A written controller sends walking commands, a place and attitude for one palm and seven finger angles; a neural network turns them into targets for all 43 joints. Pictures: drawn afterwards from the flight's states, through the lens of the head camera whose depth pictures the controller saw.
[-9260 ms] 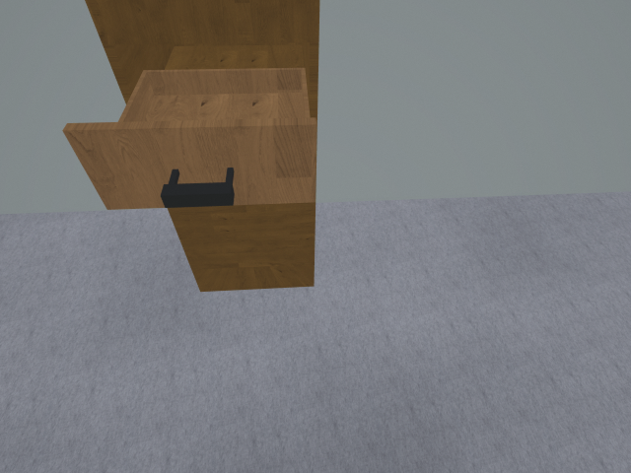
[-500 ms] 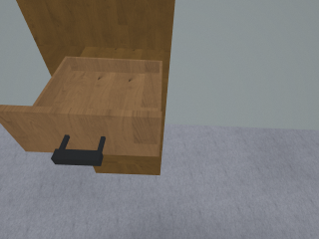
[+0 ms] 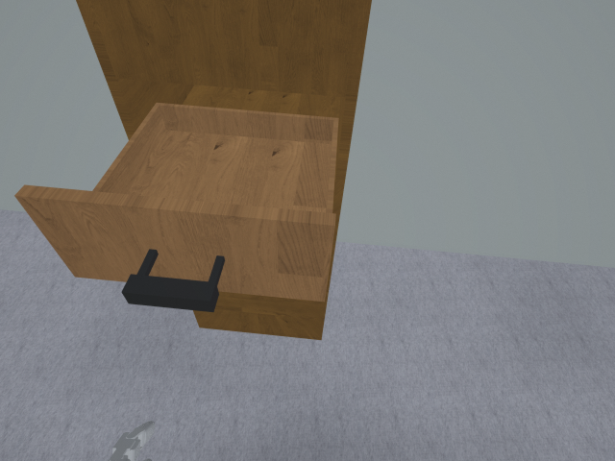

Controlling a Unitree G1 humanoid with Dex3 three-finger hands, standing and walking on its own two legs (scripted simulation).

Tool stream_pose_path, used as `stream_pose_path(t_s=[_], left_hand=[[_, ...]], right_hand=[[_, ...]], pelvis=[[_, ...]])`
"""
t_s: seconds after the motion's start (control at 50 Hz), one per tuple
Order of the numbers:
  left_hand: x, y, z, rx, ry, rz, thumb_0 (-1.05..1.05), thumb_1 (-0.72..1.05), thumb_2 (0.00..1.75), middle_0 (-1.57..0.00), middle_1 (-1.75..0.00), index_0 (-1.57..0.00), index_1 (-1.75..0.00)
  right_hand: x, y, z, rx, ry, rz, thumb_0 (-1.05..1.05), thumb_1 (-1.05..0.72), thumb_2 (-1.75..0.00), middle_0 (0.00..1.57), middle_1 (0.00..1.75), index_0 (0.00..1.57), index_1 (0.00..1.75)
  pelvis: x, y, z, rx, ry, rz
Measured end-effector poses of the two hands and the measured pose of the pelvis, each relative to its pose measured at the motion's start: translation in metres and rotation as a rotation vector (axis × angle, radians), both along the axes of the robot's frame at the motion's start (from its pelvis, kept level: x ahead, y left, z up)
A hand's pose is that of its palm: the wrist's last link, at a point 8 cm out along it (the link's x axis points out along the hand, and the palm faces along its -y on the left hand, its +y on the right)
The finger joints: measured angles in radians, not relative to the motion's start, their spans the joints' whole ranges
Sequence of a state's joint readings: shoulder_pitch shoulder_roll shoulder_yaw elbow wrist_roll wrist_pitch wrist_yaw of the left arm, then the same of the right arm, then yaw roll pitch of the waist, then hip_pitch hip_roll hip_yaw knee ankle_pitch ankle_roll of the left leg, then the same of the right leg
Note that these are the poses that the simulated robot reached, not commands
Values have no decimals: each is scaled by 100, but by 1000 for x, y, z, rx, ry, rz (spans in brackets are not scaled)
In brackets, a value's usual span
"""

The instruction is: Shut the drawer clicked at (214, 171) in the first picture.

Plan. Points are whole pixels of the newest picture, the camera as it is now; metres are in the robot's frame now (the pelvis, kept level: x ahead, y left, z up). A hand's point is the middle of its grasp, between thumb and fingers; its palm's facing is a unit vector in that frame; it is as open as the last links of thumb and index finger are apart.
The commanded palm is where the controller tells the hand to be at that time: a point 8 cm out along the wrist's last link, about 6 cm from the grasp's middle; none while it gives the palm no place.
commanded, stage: raise the hand and make a fist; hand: left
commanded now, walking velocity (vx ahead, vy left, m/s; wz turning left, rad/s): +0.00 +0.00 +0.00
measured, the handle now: (178, 276) +0.32 +0.19 +0.07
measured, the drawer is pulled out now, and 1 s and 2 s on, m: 0.30 0.30 0.30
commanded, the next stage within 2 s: bring the fist close to the handle in 1.78 s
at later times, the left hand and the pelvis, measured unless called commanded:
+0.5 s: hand (176, 444) +0.14 +0.15 +0.04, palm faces +0.01 -1.00 -0.08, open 4.9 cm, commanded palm +0.10 +0.21 +0.04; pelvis -0.02 -0.04 -0.06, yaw +3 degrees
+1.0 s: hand (147, 431) +0.14 +0.17 +0.08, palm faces -0.04 -1.00 -0.08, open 3.1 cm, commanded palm +0.09 +0.22 +0.11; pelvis +0.01 -0.01 -0.03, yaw +2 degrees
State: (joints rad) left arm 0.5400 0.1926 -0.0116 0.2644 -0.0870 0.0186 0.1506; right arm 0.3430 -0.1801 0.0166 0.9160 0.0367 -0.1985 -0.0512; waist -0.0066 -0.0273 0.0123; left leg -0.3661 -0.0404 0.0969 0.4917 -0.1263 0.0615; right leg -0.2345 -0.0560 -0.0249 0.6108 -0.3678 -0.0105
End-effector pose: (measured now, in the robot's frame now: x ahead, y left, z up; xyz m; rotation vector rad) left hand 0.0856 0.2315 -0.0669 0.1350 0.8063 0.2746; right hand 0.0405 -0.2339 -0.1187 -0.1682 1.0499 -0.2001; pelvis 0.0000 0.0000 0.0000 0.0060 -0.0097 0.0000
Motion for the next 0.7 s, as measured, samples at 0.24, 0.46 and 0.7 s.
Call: stream_pose_path(t_s=[0.24, 0.46, 0.7], left_hand=[[40, -43, 46, -177, -648, -296, 0, 91, 90, -39, -51, -32, -48], [13, -20, 105, 5, -947, -237, 1, 90, 90, -61, -75, -60, -73], [66, -8, 122, -73, -707, -292, 1, 90, 90, -85, -101, -85, -100]], right_hand=[[128, -36, 52, -68, -550, 150, 1, -91, -90, 21, 30, 20, 30], [167, -19, 32, -38, -609, 271, 1, -91, -90, 20, 30, 20, 30], [123, -16, 15, 34, -445, 49, 1, -90, -90, 21, 30, 20, 30]], pelvis=[[-19, -28, -40, -28, 78, 5], [-21, -42, -64, -91, 86, 69], [13, -34, -37, -46, 89, 8]])
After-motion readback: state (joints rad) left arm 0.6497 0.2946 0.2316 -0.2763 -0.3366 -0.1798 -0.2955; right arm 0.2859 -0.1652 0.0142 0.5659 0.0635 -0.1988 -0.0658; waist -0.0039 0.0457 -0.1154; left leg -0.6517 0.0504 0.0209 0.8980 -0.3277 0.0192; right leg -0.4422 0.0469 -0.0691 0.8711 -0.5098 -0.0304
